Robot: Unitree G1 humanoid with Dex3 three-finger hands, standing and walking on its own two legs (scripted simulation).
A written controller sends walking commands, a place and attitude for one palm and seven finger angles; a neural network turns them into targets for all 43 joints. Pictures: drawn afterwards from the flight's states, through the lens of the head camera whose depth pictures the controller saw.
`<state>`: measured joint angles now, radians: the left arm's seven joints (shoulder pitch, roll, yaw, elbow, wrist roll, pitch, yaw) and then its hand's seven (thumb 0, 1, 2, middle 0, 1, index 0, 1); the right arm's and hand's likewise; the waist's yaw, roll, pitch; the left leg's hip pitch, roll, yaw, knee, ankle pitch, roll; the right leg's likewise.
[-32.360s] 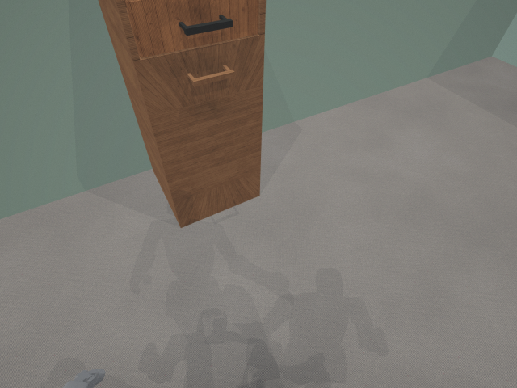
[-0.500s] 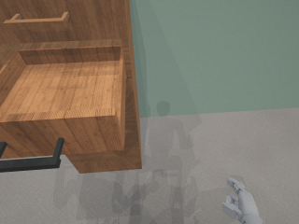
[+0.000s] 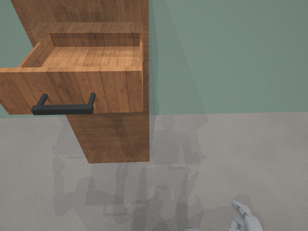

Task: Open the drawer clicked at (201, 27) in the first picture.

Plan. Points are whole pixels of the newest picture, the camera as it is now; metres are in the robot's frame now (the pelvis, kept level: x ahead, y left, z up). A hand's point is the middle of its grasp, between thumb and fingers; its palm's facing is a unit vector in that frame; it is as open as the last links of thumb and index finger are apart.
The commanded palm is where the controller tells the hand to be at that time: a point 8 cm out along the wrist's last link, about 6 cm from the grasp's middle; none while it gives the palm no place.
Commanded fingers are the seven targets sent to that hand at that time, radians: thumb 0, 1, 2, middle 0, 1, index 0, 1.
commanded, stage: stop stepping back and stand still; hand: left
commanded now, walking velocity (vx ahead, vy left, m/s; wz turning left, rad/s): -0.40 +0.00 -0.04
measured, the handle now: (65, 103) +0.38 +0.25 +0.15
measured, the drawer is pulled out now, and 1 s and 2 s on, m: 0.30 0.30 0.30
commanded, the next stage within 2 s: let the arm hang, fingers relaxed in 1.10 s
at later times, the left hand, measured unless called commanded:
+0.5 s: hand out of the picture +0.14 +0.22 +0.36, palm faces +0.62 -0.73 -0.29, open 7.4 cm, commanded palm +0.06 +0.25 +0.34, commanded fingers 0.00 0.90 0.90 -0.20 -0.30 -0.20 -0.30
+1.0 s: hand out of the picture +0.11 +0.23 +0.35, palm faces +0.58 -0.76 -0.28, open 7.4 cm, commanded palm +0.03 +0.26 +0.34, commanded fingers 0.00 0.90 0.90 -0.20 -0.30 -0.20 -0.30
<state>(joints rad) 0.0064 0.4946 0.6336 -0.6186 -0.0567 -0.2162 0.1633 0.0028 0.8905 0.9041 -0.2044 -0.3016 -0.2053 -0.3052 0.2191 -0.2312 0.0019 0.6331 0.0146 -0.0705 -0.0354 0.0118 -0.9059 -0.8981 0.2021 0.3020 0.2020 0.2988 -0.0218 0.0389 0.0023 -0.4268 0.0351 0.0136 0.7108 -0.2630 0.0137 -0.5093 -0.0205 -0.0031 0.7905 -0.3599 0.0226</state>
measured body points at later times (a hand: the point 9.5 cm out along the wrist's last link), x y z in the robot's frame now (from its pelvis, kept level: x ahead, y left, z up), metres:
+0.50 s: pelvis -0.08 -0.02 +0.01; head -0.12 -0.04 +0.46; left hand +0.10 +0.26 +0.37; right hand +0.04 -0.30 -0.08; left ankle -0.05 +0.09 -0.72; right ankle -0.14 -0.12 -0.71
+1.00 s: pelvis -0.12 -0.01 +0.02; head -0.15 -0.03 +0.47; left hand +0.07 +0.27 +0.36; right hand +0.03 -0.25 -0.07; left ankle -0.05 +0.09 -0.71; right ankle -0.14 -0.12 -0.71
